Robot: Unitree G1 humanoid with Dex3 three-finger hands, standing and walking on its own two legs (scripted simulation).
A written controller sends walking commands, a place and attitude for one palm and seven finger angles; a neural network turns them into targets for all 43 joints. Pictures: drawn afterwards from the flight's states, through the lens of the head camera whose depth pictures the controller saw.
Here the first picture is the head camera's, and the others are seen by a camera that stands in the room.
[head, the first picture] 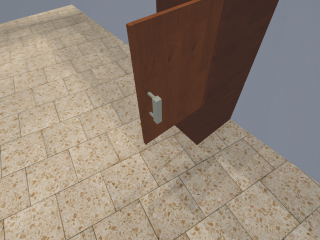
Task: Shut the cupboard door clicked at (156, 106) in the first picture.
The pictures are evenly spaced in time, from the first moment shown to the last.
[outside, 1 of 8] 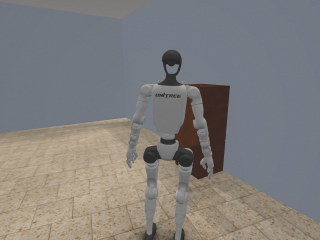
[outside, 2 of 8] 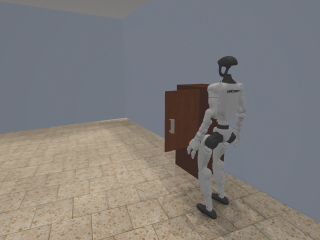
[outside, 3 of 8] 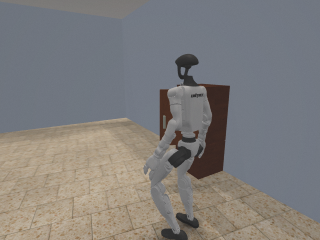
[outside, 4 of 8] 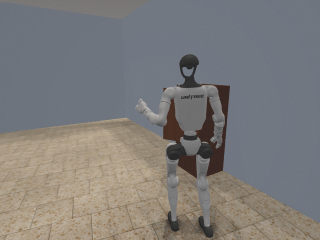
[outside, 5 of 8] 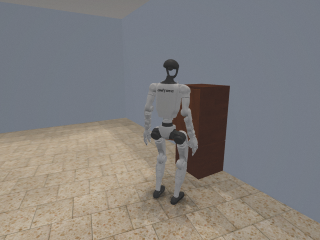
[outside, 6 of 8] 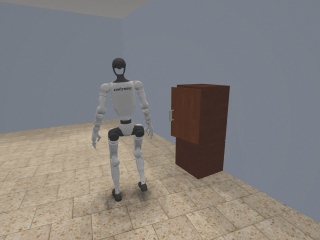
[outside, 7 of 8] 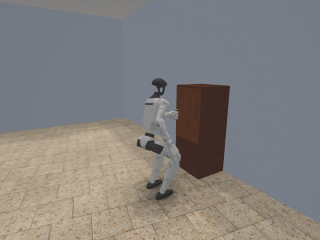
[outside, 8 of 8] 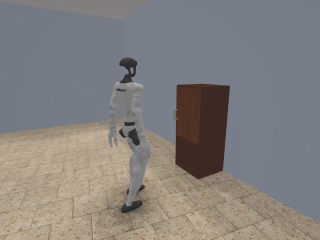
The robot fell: no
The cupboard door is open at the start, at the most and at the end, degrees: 90 90 0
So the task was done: yes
